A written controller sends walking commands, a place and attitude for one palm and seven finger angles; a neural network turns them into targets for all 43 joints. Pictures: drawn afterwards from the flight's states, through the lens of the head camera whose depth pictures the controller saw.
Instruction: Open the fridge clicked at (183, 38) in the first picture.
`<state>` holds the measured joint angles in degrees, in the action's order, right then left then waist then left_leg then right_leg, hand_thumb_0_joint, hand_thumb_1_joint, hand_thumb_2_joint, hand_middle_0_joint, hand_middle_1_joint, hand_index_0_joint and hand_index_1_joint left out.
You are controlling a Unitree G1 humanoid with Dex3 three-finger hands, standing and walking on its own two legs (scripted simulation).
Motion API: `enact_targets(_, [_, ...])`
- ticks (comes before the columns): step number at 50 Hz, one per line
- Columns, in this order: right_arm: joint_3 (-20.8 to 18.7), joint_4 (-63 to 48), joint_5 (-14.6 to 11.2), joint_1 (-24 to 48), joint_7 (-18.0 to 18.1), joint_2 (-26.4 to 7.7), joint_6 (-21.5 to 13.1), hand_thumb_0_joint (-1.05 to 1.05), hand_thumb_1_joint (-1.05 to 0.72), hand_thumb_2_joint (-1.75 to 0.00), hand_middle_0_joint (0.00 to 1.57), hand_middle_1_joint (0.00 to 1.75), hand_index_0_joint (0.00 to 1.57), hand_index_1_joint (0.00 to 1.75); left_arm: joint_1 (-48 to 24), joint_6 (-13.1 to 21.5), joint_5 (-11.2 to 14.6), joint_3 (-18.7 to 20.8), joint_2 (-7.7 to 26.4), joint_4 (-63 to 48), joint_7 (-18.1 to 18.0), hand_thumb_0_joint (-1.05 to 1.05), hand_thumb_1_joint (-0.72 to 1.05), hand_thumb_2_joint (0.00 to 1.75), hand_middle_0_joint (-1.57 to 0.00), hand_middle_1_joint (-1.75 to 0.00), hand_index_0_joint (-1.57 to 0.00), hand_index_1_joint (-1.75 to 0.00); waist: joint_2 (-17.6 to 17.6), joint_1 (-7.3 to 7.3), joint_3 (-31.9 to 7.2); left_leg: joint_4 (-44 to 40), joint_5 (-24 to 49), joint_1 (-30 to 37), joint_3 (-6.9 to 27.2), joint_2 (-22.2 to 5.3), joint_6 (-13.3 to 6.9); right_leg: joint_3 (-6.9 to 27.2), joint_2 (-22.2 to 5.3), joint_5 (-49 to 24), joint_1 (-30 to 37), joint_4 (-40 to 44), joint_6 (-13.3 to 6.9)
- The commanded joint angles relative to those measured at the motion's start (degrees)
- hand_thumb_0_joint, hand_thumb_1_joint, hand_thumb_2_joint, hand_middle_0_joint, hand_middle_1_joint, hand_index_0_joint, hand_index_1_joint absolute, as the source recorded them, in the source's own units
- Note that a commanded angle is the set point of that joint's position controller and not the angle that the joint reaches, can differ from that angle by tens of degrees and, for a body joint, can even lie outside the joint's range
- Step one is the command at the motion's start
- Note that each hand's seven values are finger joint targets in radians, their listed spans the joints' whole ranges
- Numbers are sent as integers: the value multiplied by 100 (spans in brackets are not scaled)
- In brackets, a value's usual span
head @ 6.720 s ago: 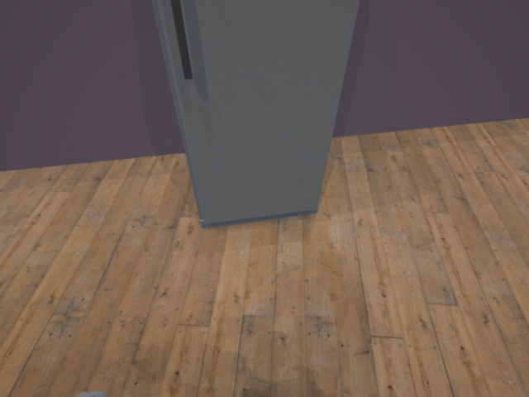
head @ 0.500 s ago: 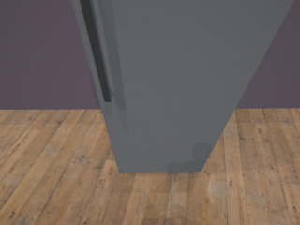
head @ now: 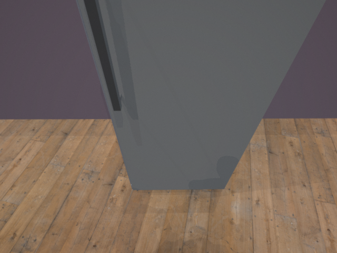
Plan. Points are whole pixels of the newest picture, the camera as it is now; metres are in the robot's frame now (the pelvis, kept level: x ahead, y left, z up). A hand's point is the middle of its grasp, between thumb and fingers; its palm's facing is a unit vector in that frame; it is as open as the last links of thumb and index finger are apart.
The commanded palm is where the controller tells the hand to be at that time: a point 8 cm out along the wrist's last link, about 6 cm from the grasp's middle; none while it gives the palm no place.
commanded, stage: raise the hand to about handle height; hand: left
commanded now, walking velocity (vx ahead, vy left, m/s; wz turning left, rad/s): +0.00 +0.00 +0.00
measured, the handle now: (103, 38) +0.51 +0.20 +0.25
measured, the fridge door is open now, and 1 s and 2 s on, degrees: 0 0 0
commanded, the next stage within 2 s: none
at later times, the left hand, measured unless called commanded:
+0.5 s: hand (73, 233) +0.15 +0.21 +0.01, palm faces +0.19 -0.98 -0.06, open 9.4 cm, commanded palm +0.14 +0.26 +0.02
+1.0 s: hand (50, 186) +0.22 +0.26 +0.09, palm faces +0.13 -0.99 -0.07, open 12.4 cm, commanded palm +0.18 +0.30 +0.11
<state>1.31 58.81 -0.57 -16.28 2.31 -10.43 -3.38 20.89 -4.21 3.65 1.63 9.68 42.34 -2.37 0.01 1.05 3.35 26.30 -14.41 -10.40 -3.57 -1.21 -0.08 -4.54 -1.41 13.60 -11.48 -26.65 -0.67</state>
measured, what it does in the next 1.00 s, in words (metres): stands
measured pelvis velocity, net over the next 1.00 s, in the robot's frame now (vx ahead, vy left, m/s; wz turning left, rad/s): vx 0.00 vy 0.01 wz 0.03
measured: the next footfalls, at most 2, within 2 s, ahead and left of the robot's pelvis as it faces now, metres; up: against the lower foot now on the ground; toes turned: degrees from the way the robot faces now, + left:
none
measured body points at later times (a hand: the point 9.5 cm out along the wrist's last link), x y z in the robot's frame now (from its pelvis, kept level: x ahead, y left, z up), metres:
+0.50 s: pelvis -0.02 -0.01 -0.06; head +0.02 +0.00 +0.39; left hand +0.14 +0.26 +0.02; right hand +0.22 -0.23 -0.10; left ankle +0.00 +0.12 -0.74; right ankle +0.01 -0.11 -0.74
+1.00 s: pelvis +0.00 +0.01 -0.02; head +0.00 +0.01 +0.43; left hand +0.20 +0.31 +0.10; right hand +0.18 -0.23 -0.09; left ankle +0.00 +0.12 -0.74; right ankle +0.01 -0.11 -0.74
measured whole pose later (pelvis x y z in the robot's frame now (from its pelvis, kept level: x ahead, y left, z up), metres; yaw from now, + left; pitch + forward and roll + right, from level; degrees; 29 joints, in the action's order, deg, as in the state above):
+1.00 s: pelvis +0.00 +0.01 -0.02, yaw +2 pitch +2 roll -1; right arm 2.0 35.4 -2.9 -15.2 5.8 -15.6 -16.8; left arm 15.5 7.8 20.0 18.7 18.4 -4.1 17.4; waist 1.8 2.3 -2.8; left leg 40.7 -21.0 -21.9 -1.4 -1.2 -0.9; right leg -6.3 -2.1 19.2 -20.6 -37.9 0.0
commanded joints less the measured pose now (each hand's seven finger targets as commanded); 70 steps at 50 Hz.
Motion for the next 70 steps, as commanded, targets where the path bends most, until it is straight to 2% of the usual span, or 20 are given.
enact_targets(1, [-265,-1699,-257,526,292,-830,-1428,0,-90,-90,20,30,20,30,64,998,633,83,-15,-4438,-505,0,81,86,-21,-36,-21,-36,434,-262,-1052,-282,676,49,385,-24,39,-162,79,-74,-445,-255,-52])
enact_targets(2, [-341,-2121,-222,679,262,-994,-1507,0,-90,-90,20,30,20,30,-486,1302,681,92,124,-4875,-406,0,78,85,-21,-37,-21,-37,126,-372,-267,-55,154,-481,488,44,-4,-172,54,153,-885,-162,4])
enact_targets(3, [-459,-2154,-102,657,230,-1059,-1546,0,-90,-90,20,30,20,30,-253,1676,674,533,391,-4467,-301,0,76,84,-21,-39,-21,-39,-383,-365,-266,221,-128,-849,472,89,-9,-165,69,532,-1225,-201,15])
enact_targets(4, [-529,-2333,-78,727,153,-1016,-1563,0,-90,-90,20,30,20,30,699,2046,730,742,292,-3868,-70,0,74,83,-21,-40,-21,-40,-634,-76,-136,457,-227,-1269,402,142,43,-172,84,818,-1347,-350,-21])
enact_targets(6, [-585,-2593,14,913,-38,-964,-1550,0,-90,-90,20,30,20,30,1474,2988,932,693,-96,-3145,597,0,69,81,-22,-43,-22,-43,-1454,135,-185,1146,-494,-2191,292,174,108,-78,108,1277,-1986,-957,0])
enact_targets(8, [-694,-2932,37,1032,-229,-1050,-1486,0,-90,-90,20,30,20,30,1641,3931,1090,913,151,-3159,1413,0,64,79,-22,-47,-22,-47,-1145,189,-475,1775,-612,-2738,190,233,158,109,57,1258,-2106,-1481,-61])
enact_targets(9, [-759,-3171,-19,1021,-287,-1095,-1420,0,-90,-90,20,30,20,30,1950,3986,1139,1355,498,-2882,1686,0,62,78,-22,-48,-22,-48,-701,362,-649,1935,-457,-2764,127,292,121,281,0,1007,-1901,-1595,-131])
enact_targets(11, [-715,-3628,-118,1181,-245,-1097,-1289,0,-90,-90,20,30,20,30,1677,3653,1346,1565,805,-3730,1964,0,57,76,-22,-51,-22,-51,-512,447,-1261,2050,-397,-2930,-16,370,21,522,-101,831,-1552,-1606,-68])
enact_targets(14, [-628,-3927,-149,1071,-45,-1024,-1160,0,-90,-90,20,30,20,30,796,3165,1617,1694,972,-4999,1830,0,50,73,-23,-55,-23,-55,-313,237,-1555,2204,-483,-2860,50,331,-53,788,-90,1173,-1646,-1462,56])
enact_targets(18, [-573,-3723,-68,576,81,-929,-1227,0,-90,-90,20,30,20,30,-138,3595,1339,1496,1024,-6567,1379,0,41,69,-24,-62,-24,-62,481,-159,-1933,2309,124,-2149,301,144,-135,537,60,146,-1877,-1713,2])
enact_targets(19, [-506,-3656,-25,500,99,-978,-1261,0,-90,-90,20,30,20,30,-533,3708,1320,1259,1013,-6778,1426,0,39,68,-24,-63,-24,-63,452,-330,-1849,2370,172,-2114,394,126,-161,487,105,-29,-2004,-1802,-8])
enact_targets(22, [-447,-3431,-93,494,174,-1047,-1369,0,-90,-90,20,30,20,30,-486,3657,1291,1091,1024,-6259,1723,0,32,65,-24,-68,-24,-68,549,-450,-1582,2300,-21,-2078,476,87,-150,357,137,129,-2182,-1705,-23])
enact_targets(25, [-387,-3409,-193,585,255,-1096,-1410,0,-90,-90,20,30,20,30,-403,3044,1426,1330,1283,-5775,2069,0,25,62,-25,-72,-25,-72,510,-299,-1551,2050,-184,-2062,511,106,-146,419,97,388,-1841,-1391,-17])
enact_targets(29, [-328,-3483,-238,831,305,-991,-1384,0,-90,-90,20,30,20,30,120,2143,1671,2019,1530,-5367,2063,0,15,58,-25,-78,-25,-78,163,138,-1775,1637,181,-1907,524,116,-112,338,65,84,-1059,-1163,-4])
enact_targets(34, [-262,-3488,-186,846,266,-933,-1449,0,-90,-90,20,30,20,30,-35,1979,1812,2303,1588,-5753,1760,0,4,53,-26,-86,-26,-86,-76,244,-1625,1271,524,-1665,527,102,-82,114,115,-382,-773,-1083,15])
enact_targets(41, [-227,-3374,-250,632,289,-1089,-1652,0,-90,-90,20,30,20,30,-759,1876,1729,2053,1623,-5847,1931,0,-13,46,-27,-96,-27,-96,164,67,-1422,940,329,-1204,480,89,-100,84,121,-147,-882,-785,25])
enact_targets(54, [-68,-3265,-307,827,410,-1114,-1750,0,-90,-90,20,30,20,30,-2232,979,1771,2525,2248,-5849,2077,0,-43,33,-29,-115,-29,-115,700,227,-1259,314,873,-327,576,96,-59,-43,164,-742,-205,-344,-67])
enact_targets(60, [12,-3265,-359,946,461,-1111,-1620,0,-90,-90,20,30,20,30,-2888,351,1784,2679,2450,-5462,2199,0,-50,30,-30,-120,-30,-120,374,196,-1035,61,758,-149,593,91,-86,-37,164,-681,-120,-20,-41])
enact_targets(64, [76,-3290,-362,1053,486,-1074,-1558,0,-90,-90,20,30,20,30,-3592,134,1688,2803,2744,-5604,2187,0,-50,30,-30,-120,-30,-120,694,230,-1177,-50,795,122,628,104,-77,1,181,-641,3,104,-74])
enact_targets(70, [116,-3264,-394,1153,504,-1069,-1447,0,-90,-90,20,30,20,30,-4107,-153,1703,3039,3053,-5160,2327,0,-50,30,-30,-120,-30,-120,524,233,-1233,-190,835,221,612,129,-99,35,139,-756,200,287,-72])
